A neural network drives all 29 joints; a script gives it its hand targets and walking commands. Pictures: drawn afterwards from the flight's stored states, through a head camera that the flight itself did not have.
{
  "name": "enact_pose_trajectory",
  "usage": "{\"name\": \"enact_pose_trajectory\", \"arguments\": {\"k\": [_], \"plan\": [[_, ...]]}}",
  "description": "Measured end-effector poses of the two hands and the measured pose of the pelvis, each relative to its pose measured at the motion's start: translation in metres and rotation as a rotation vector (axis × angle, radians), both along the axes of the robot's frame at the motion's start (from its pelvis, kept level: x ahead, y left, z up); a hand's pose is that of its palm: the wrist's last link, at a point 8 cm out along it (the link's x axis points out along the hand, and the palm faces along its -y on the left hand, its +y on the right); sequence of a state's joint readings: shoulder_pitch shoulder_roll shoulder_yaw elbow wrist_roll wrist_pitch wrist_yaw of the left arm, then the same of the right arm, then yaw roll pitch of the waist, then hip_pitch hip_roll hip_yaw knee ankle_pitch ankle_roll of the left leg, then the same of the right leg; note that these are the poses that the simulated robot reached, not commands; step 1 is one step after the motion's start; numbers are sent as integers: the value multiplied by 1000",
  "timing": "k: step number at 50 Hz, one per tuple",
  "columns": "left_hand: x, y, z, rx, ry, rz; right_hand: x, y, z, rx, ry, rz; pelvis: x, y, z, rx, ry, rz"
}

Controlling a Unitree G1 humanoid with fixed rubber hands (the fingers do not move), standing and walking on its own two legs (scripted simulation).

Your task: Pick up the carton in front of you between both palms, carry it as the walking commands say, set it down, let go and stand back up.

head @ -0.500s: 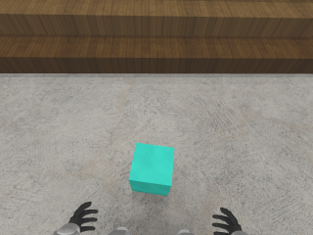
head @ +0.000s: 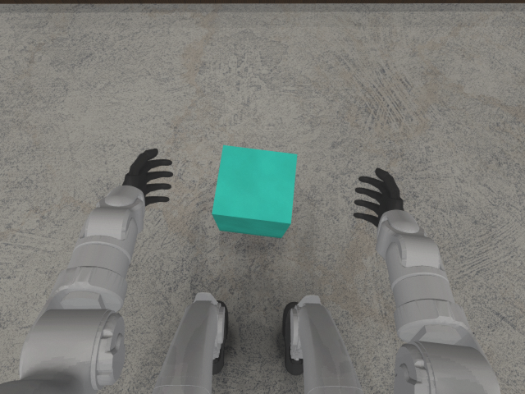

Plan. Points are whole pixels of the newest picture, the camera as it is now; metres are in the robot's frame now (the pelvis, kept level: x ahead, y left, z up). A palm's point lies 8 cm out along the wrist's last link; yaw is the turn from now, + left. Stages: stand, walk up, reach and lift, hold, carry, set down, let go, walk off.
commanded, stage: reach and lift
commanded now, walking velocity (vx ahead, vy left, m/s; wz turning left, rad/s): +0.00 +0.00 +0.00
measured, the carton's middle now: (254, 195) +0.54 +0.01 -0.55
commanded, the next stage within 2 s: none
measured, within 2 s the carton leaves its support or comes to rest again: neither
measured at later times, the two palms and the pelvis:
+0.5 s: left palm (157, 110) +0.57 +0.19 -0.13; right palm (366, 137) +0.53 -0.19 -0.13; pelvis +0.02 +0.00 -0.02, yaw -1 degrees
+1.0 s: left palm (182, 169) +0.54 +0.19 -0.37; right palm (332, 185) +0.52 -0.19 -0.36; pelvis -0.02 +0.00 -0.21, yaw -2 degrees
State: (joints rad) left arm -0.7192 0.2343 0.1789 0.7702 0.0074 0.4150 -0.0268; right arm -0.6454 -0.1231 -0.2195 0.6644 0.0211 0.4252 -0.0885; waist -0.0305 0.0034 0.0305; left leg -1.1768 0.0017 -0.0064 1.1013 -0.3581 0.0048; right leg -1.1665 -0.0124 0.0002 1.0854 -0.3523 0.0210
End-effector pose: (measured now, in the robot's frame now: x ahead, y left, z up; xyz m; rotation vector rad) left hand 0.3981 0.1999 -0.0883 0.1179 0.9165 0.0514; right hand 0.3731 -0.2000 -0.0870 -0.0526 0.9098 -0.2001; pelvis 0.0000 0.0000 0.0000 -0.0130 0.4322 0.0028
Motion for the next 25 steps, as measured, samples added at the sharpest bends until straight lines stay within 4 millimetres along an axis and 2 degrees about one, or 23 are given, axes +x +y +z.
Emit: {"name": "enact_pose_trajectory", "arguments": {"k": [8, 17, 21, 25], "plan": [[68, -3, -11, -6, -106, 4, 63, 8, -13, -11, -110, -31, -10, 2, -14, -6, 118, 3], [138, -4, -23, -24, -225, 3, 127, 9, -26, -11, -227, -47, -2, 4, -22, -11, 269, 5], [161, -4, -29, -24, -260, -6, 149, 8, -32, -13, -262, -40, 6, 4, -21, -13, 326, 3], [172, -5, -40, -27, -270, -10, 158, 9, -43, -12, -274, -35, 16, 4, -20, -14, 380, 0]]}}
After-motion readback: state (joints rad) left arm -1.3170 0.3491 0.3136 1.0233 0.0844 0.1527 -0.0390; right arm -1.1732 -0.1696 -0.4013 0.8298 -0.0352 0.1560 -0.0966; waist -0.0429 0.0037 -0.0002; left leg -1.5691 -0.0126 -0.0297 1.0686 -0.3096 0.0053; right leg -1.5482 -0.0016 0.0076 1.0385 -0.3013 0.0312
